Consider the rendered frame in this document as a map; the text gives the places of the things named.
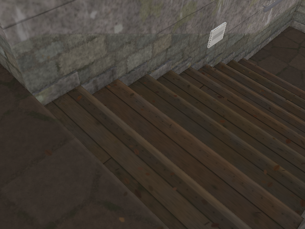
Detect stairs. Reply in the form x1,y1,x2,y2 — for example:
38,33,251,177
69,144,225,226
44,58,305,229

